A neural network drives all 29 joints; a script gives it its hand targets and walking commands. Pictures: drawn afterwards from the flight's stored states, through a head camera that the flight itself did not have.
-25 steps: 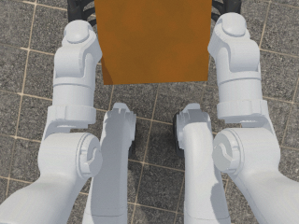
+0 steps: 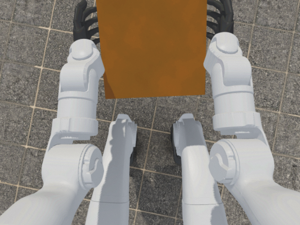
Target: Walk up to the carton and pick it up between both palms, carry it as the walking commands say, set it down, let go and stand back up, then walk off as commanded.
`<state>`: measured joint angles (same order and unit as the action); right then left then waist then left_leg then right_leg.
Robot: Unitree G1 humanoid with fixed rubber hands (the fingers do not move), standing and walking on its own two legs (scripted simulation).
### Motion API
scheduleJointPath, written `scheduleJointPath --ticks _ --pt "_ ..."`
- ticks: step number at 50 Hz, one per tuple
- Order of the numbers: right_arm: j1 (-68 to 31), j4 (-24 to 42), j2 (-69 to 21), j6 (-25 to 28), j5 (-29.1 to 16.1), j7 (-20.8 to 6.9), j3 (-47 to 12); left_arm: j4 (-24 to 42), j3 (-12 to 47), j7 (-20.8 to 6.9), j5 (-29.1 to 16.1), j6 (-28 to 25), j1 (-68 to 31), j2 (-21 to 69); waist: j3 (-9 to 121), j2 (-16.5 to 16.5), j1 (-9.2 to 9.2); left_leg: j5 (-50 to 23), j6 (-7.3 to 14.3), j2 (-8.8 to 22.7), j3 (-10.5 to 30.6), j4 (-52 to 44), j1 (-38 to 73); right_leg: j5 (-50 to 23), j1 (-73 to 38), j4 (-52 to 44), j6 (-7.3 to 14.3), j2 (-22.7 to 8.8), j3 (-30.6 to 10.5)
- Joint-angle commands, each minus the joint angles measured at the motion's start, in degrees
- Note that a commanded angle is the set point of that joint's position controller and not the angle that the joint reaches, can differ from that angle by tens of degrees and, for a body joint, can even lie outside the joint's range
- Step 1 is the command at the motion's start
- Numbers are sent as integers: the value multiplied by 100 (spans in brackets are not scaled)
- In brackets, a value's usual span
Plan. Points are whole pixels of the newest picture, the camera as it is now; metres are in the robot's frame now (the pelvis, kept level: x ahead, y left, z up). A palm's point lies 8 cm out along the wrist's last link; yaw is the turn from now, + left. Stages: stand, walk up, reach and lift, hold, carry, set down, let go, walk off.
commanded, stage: reach and lift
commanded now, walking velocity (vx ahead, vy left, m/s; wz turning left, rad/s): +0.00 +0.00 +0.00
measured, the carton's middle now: (152, 53) +0.50 +0.01 -0.13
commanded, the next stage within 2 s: none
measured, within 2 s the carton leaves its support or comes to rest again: neither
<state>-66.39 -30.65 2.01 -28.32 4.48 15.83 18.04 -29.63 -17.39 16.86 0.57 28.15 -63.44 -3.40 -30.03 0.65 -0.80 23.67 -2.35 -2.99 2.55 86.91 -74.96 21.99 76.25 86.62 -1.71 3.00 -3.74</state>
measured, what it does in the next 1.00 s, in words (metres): rises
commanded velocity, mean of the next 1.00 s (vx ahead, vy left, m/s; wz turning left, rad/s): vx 0.00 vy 0.00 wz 0.00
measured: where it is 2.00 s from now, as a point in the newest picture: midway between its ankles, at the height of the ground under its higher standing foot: (153, 151)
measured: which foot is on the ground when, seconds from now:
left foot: down 0.00-1.00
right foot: down 0.00-1.00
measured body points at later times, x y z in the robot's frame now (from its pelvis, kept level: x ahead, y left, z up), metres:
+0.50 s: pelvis +0.01 +0.00 +0.06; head +0.25 -0.01 +0.43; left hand +0.48 +0.16 +0.01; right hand +0.50 -0.13 +0.02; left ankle +0.16 +0.13 -0.54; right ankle +0.17 -0.12 -0.54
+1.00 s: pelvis +0.03 +0.00 +0.13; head +0.21 -0.01 +0.53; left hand +0.46 +0.16 +0.09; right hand +0.48 -0.13 +0.10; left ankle +0.16 +0.13 -0.54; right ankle +0.17 -0.12 -0.54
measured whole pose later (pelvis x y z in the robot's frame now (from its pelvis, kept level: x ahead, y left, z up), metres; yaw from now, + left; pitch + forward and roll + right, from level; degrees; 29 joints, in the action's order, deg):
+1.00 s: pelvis +0.03 +0.00 +0.13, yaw +0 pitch +3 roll +1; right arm -52.7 -33.6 -2.0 -27.4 8.4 13.8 16.8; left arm -31.2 -20.1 14.7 5.4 25.9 -47.4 3.2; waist -24.1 1.7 -0.4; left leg 15.1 -1.2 -2.4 3.1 54.9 -42.4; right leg 13.8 43.4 54.6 -1.6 1.7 -4.3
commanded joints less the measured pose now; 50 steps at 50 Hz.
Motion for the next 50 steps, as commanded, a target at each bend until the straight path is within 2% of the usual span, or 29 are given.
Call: scheduleJointPath --ticks 1,4,5,8,11,13,14,16,17,18,21,23,24,27,29,30,31,32,33,34,35,36,38,39,41,43,44,47,50 --pt "-4414 939 -6236 163 -1462 -2658 -4064 1420 3783 -2610 -1060 -294 -5202 5816 14629 -250 -130 -343 181 -547 -315 -1390 3358 -383 -4276 -1334 66 546 256" --pt "-4772 1475 -5860 318 -1593 -2571 -4340 931 3776 -2657 -1036 -282 -4621 6121 14449 -24 -255 -707 175 -589 -335 -1403 3242 -698 -4431 -1405 52 517 172" --pt "-4487 1516 -6074 275 -1594 -2603 -4453 1275 3684 -2650 -1031 -325 -4611 6096 14775 -8 -578 -931 172 -606 -371 -1618 3699 -748 -4846 -1580 68 496 104" --pt "-4069 969 -6273 242 -1479 -2592 -4246 1857 4013 -2636 -1194 -408 -5165 6009 14646 -62 -108 -851 136 -556 -224 -1733 3911 -759 -4767 -1702 79 520 166" --pt "-3946 322 -6063 280 -1091 -2631 -3724 591 3380 -2742 -890 -405 -4675 5852 13000 -316 -102 -36 197 -467 -250 -1933 3074 25 -4206 -1877 78 424 182" --pt "-4452 1214 -6347 413 -1453 -2653 -4476 1024 3815 -2790 -949 -442 -4551 6211 14158 -38 -440 -383 182 -575 -440 -1911 3439 -354 -5274 -2008 38 446 47" --pt "-3905 768 -6346 311 -1255 -2657 -4218 1582 3999 -2799 -1184 -468 -5154 6095 14151 -167 -9 -371 133 -557 -258 -2138 3684 -448 -5254 -2031 88 479 196" --pt "-4186 1156 -6503 295 -1517 -2630 -4330 1777 4094 -2788 -1227 -424 -5125 6179 14622 16 -177 -631 165 -575 -290 -2223 4250 -543 -5518 -2184 76 486 104" --pt "-3933 399 -6260 299 -1258 -2654 -3857 1288 3908 -2762 -980 -412 -5170 6059 13486 281 67 -173 111 -499 -276 -2240 3804 -150 -4648 -2223 129 436 103" --pt "-3686 607 -6489 278 -1245 -2715 -3988 1223 3729 -2769 -848 -397 -4631 6105 13808 -28 -219 -271 184 -503 -284 -2262 4105 -134 -4874 -2244 84 477 154" --pt "-3930 753 -6244 332 -1115 -2709 -4003 1295 3900 -2838 -1083 -431 -4942 6257 13747 -133 196 -424 94 -510 -284 -2381 4099 -389 -5099 -2484 119 484 191" --pt "-3883 430 -6167 364 -929 -2745 -3558 356 3402 -2913 -642 -366 -4282 6123 12692 41 -13 145 170 -478 -266 -2572 3533 139 -4714 -2550 123 383 145" --pt "-4591 1341 -6210 416 -1439 -2788 -4140 1299 3900 -2889 -1043 -402 -4863 6382 14192 90 -134 -204 142 -515 -157 -2808 4651 -146 -5530 -2634 128 405 167" --pt "-3771 541 -6267 234 -1106 -2798 -3825 948 3649 -2852 -900 -366 -4748 6229 13050 -20 168 -20 153 -471 -168 -2966 4368 44 -5476 -2898 157 394 174" --pt "-3746 564 -6212 251 -1082 -2819 -3945 596 3384 -2922 -759 -347 -4090 6283 12881 -142 -192 -48 185 -449 -181 -3011 4067 37 -5434 -2951 127 346 111" --pt "-3565 434 -6369 260 -1023 -2903 -3842 1267 3686 -2928 -888 -447 -4694 6338 13145 -37 119 -19 155 -428 -130 -3049 4358 59 -5481 -3106 185 355 94" --pt "-3868 653 -6360 358 -1210 -2933 -3929 866 3487 -2949 -789 -456 -4516 6310 12906 -67 -117 -144 214 -394 -68 -3177 4407 -3 -5405 -3030 165 349 175" --pt "-3738 1142 -6490 337 -1374 -3010 -4258 1754 4026 -2903 -982 -450 -4677 6523 14195 153 78 -781 112 -470 -56 -3273 5575 -694 -5865 -3043 138 447 264" --pt "-3614 590 -6417 301 -1069 -3017 -4003 695 3409 -2939 -593 -406 -3986 6216 12976 -243 -364 -458 229 -432 -167 -3183 4618 -160 -5418 -3145 140 410 128" --pt "-3935 1768 -6671 359 -1531 -2956 -4657 1866 4085 -2879 -1032 -474 -4427 6565 14916 -188 -126 -1595 209 -555 -142 -3140 5617 -1429 -6787 -3173 78 494 118" --pt "-3522 679 -6184 308 -1195 -2976 -4086 1390 3825 -2864 -880 -457 -4456 6279 13178 149 10 -965 104 -450 -17 -3305 4836 -937 -5811 -3096 196 421 74" --pt "-3740 1190 -6307 346 -1350 -2985 -4323 1402 3817 -2913 -847 -418 -4155 6627 13840 424 -169 -1059 101 -476 -110 -3397 5491 -948 -6131 -3178 178 389 87" --pt "-3024 431 -6157 354 -1076 -3076 -3839 1196 4018 -2903 -812 -358 -3978 6839 12911 520 309 -758 -18 -374 2 -3606 5487 -668 -5552 -3367 269 414 257" --pt "-3047 627 -6413 367 -1066 -3114 -3990 1378 3869 -2882 -680 -405 -3835 6646 12834 84 -96 -984 65 -387 -25 -3688 5651 -747 -5780 -3515 210 457 184" --pt "-3943 1228 -6078 424 -1255 -3167 -4039 1800 4240 -2888 -972 -430 -4797 6679 13297 434 376 -636 57 -285 263 -3914 6023 -685 -5937 -3579 289 433 206" --pt "-3102 47 -6060 293 -787 -3211 -3473 556 3543 -2906 -569 -357 -3833 6504 11581 151 259 4 64 -291 58 -4088 5047 -2 -5606 -3865 264 351 198" --pt "-3019 823 -6327 387 -1038 -3232 -3991 1408 4050 -2894 -758 -418 -3600 6816 12839 105 288 -969 20 -363 98 -4186 5983 -1020 -6173 -3863 239 450 345" --pt "-3494 536 -6394 462 -891 -3139 -3854 436 3344 -2984 -486 -522 -3604 6309 11509 -466 -83 -193 241 -317 33 -4086 4873 -66 -6151 -4006 124 298 -25" --pt "-2614 137 -6743 399 -867 -3210 -3784 1686 3876 -3010 -759 -618 -4308 6500 12291 -16 67 -958 59 -418 -7 -4401 5718 -1055 -6913 -4215 192 365 35"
